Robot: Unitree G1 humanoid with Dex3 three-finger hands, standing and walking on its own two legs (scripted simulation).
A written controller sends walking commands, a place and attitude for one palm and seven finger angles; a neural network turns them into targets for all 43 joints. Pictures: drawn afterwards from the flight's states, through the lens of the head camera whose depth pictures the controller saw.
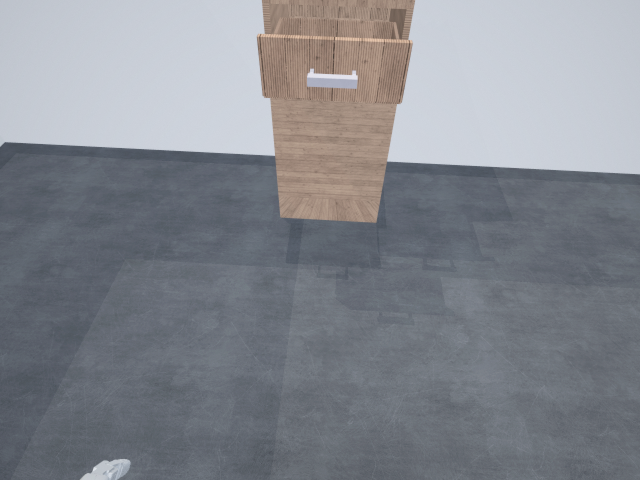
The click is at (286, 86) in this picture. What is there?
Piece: drawer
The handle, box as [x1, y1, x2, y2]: [307, 69, 357, 88]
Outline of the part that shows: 307,75 307,86 356,88 357,75 353,70 351,75 315,74 313,72 313,69 310,69 310,72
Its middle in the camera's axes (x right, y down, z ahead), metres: +0.03 -0.42 +1.00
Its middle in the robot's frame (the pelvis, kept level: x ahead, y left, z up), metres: +1.03 +0.02 +0.02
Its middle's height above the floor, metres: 0.79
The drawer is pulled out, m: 0.24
